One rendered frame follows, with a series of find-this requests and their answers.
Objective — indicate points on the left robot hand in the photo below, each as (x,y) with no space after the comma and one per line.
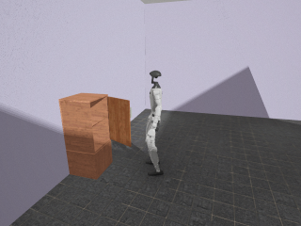
(151,133)

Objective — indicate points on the cupboard door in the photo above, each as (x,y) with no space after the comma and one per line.
(119,120)

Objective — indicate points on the robot left forearm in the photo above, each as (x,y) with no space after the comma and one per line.
(157,115)

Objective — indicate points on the robot left upper arm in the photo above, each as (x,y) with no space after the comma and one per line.
(157,97)

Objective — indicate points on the right robot foot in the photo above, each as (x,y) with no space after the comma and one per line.
(149,162)

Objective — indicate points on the robot head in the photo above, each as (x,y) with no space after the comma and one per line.
(155,74)

